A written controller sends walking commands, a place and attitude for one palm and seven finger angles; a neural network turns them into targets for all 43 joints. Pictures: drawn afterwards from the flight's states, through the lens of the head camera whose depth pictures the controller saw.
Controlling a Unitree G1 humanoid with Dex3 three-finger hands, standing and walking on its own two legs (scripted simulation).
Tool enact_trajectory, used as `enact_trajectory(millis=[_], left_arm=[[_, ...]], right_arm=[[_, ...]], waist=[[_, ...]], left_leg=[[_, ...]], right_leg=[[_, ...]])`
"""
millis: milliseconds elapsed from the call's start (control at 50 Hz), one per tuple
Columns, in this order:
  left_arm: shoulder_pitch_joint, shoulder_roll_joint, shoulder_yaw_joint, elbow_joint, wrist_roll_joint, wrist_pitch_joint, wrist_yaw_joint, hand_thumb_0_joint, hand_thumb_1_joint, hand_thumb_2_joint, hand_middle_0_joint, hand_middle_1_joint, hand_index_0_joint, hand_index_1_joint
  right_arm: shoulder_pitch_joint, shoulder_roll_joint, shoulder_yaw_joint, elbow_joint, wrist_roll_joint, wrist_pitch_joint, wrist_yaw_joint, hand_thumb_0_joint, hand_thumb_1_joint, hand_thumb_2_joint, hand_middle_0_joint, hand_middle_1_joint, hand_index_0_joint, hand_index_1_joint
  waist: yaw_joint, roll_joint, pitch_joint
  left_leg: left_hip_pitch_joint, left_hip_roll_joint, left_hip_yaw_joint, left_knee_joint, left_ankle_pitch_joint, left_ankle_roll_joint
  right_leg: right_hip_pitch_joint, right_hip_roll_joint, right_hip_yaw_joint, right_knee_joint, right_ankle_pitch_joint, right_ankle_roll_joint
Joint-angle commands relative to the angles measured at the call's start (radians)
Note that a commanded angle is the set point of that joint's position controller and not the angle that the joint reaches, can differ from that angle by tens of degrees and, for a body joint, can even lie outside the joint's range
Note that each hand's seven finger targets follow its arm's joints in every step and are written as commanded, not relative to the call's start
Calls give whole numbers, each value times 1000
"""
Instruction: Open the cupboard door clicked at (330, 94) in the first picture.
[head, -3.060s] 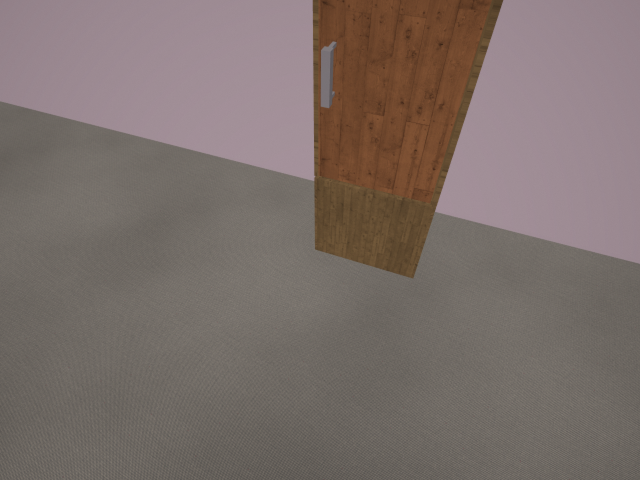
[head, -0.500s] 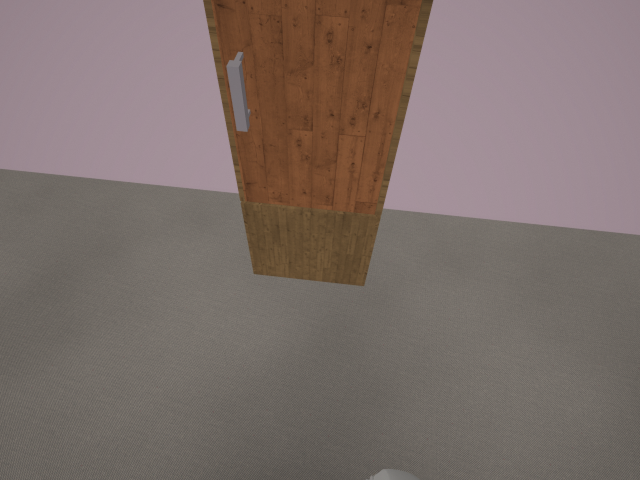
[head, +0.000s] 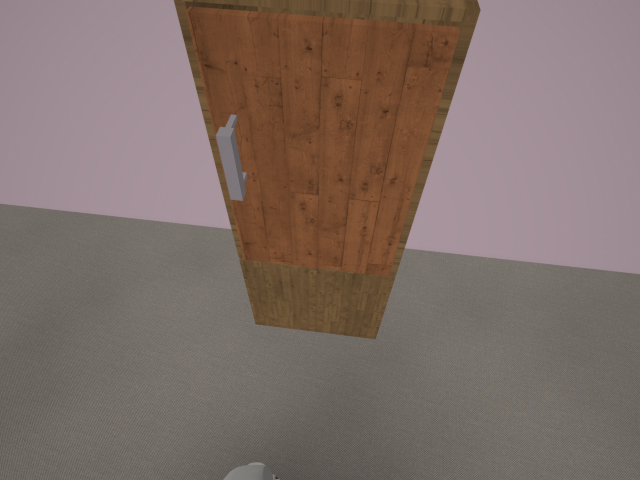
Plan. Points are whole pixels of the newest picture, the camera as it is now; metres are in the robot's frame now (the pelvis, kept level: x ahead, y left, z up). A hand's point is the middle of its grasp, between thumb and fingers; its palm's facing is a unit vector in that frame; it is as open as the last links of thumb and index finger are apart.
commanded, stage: come to a stop and stand still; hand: left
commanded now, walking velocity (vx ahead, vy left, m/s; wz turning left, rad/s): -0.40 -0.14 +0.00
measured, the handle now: (235, 158) +0.61 +0.20 +0.01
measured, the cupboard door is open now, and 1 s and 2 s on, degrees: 0 0 0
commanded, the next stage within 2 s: look again from close up in 1.08 s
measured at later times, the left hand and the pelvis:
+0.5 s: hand out of the picture +0.11 +0.18 -0.17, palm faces +0.00 -0.96 -0.28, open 7.4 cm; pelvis +0.04 -0.02 -0.01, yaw -1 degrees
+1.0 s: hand out of the picture +0.05 +0.18 -0.17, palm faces -0.02 -0.97 -0.24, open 7.3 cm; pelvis +0.04 -0.01 +0.00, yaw -2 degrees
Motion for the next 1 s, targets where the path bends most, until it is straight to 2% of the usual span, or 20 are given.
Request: enact_trajectory(millis=[0, 20, 40, 80, 220, 280, 320, 340, 360, 420, 500, 540, 580, 660, 740, 760, 780, 820, 880, 980], left_arm=[[76, 56, -1, -35, -16, 0, 21, 0, 900, 900, -200, -300, -200, -300], [82, 44, -17, -32, -18, 11, 29, 0, 900, 900, -200, -300, -200, -300], [80, 44, -19, -31, -19, 27, 32, 0, 900, 900, -200, -300, -200, -300], [59, 87, -7, -18, -15, 58, 33, 0, 900, 900, -200, -300, -200, -300], [42, 94, 25, -98, -5, 95, 15, 0, 900, 900, -200, -300, -200, -300], [96, 101, 31, -103, 4, 90, 11, 0, 900, 900, -200, -300, -200, -300], [11, 223, 41, -143, 20, 70, 17, 0, 900, 900, -200, -300, -200, -300], [-35, 259, 36, -165, 15, 72, 13, 0, 900, 900, -200, -300, -200, -300], [-81, 227, 33, -170, 15, 67, 17, 0, 900, 900, -200, -300, -200, -300], [-144, 184, 18, -171, 11, 55, 27, 0, 900, 900, -200, -300, -200, -300], [-78, 193, 15, -135, 3, 42, 30, 0, 900, 900, -200, -300, -200, -300], [-90, 185, 9, -111, -10, 41, 31, 0, 900, 900, -200, -300, -200, -300], [-75, 122, -6, -102, -25, 42, 24, 0, 900, 900, -200, -300, -200, -300], [-104, 128, -8, -63, -21, 49, 18, 0, 900, 900, -200, -300, -200, -300], [-84, 116, -13, -27, -19, 50, 16, 0, 900, 900, -200, -300, -200, -300], [29, 124, -32, -2, -13, 21, 65, 0, 900, 900, -200, -300, -200, -300], [-17, 168, -30, -40, -16, 11, 58, 0, 900, 900, -200, -300, -200, -300], [-66, 149, -43, -60, -15, 15, 39, 0, 900, 900, -200, -300, -200, -300], [-55, 112, -49, -49, -14, 22, 27, 0, 900, 900, -200, -300, -200, -300], [-33, 99, -55, -24, -19, 22, 21, 0, 900, 900, -200, -300, -200, -300]], right_arm=[[238, -145, -6, 33, -12, -26, -31, 0, -900, -900, 200, 300, 200, 300], [234, -168, -6, 28, -6, -9, -41, 0, -900, -900, 200, 300, 200, 300], [170, -163, 6, 16, -5, -3, -56, 0, -900, -900, 200, 300, 200, 300], [91, -158, 5, 7, 2, 16, -72, 0, -900, -900, 200, 300, 200, 300], [-37, -206, -45, -52, -4, 54, -78, 0, -900, -900, 200, 300, 200, 300], [-97, -187, -48, -80, 2, 69, -63, 0, -900, -900, 200, 300, 200, 300], [-39, -81, -35, -93, 15, 80, -39, 0, -900, -900, 200, 300, 200, 300], [-35, -71, -38, -94, 13, 94, -30, 0, -900, -900, 200, 300, 200, 300], [-66, -72, -40, -91, 9, 102, -33, 0, -900, -900, 200, 300, 200, 300], [0, -72, -30, -65, 11, 87, -30, 0, -900, -900, 200, 300, 200, 300], [18, -53, -8, -52, 16, 69, -36, 0, -900, -900, 200, 300, 200, 300], [82, -50, 4, -14, 16, 55, -41, 0, -900, -900, 200, 300, 200, 300], [66, -109, 9, 0, 2, 32, -48, 0, -900, -900, 200, 300, 200, 300], [65, -94, 21, 36, 5, 28, -57, 0, -900, -900, 200, 300, 200, 300], [88, -77, 23, 49, 7, 30, -58, 0, -900, -900, 200, 300, 200, 300], [9, -106, 12, -10, 17, 5, -46, 0, -900, -900, 200, 300, 200, 300], [93, -40, 21, -28, 10, 13, -44, 0, -900, -900, 200, 300, 200, 300], [149, -33, 28, -28, 4, 7, -38, 0, -900, -900, 200, 300, 200, 300], [165, -64, 34, -46, 4, -1, -43, 0, -900, -900, 200, 300, 200, 300], [171, -71, 44, -30, 5, -6, -47, 0, -900, -900, 200, 300, 200, 300]], waist=[[-72, 171, -159], [-66, 194, -149], [-44, 185, -114], [-35, 290, -90], [-1, 136, -136], [39, 91, -114], [0, -267, -64], [8, -207, -70], [-4, -211, -25], [-43, -143, -50], [-9, -137, -122], [-34, -101, -135], [3, 77, -123], [-2, 131, -99], [0, 43, -22], [32, 91, -4], [-28, 125, -78], [-32, 124, -56], [-24, 1, -17], [-18, -9, 24]], left_leg=[[494, 201, -208, -139, 603, 106], [408, 317, -282, -185, 781, 178], [343, 318, -282, -221, 846, 197], [311, 299, -238, -222, 913, 190], [208, 305, -188, -215, 563, 191], [55, 200, -117, -145, 208, 108], [7, -59, 21, 130, -249, -7], [63, -75, -38, 325, -377, 1], [17, -68, -99, 440, -345, 14], [5, -41, -105, 447, -254, 1], [79, -46, -67, 81, -258, -13], [209, -35, -76, -214, -52, -9], [265, 100, -199, -272, 253, 47], [213, 74, -144, -283, 233, 28], [184, 52, -137, -322, 60, 25], [177, 47, -57, -129, 122, 4], [178, -9, -89, -151, -53, 3], [175, 25, -115, -214, -32, 28], [134, 42, -152, -253, -10, 55], [147, 30, -144, -281, 7, 58]], right_leg=[[-284, -33, 11, 260, 97, -8], [-246, -4, 22, 372, -256, 10], [-242, -9, 64, 400, -319, 23], [-247, -36, 90, 444, -288, 28], [-216, -9, 93, 399, -137, 3], [-78, -8, 77, 160, 117, 1], [-192, -264, 392, -121, 188, -119], [-308, -344, 413, -184, 56, -189], [-341, -304, 441, -190, 41, -199], [-232, -242, 293, -103, 293, -188], [-22, -227, 273, -35, 540, -186], [-20, -199, 253, 17, 501, -129], [-76, -78, 167, 19, 319, -26], [3, -68, 133, 4, 308, -26], [-16, -67, 146, -58, 232, -29], [-77, -139, 174, 17, 573, -14], [-64, -165, 240, 23, 441, -58], [-133, -96, 175, 30, 127, -58], [-122, -59, 143, 52, 112, -40], [-129, -63, 156, 45, 144, -37]])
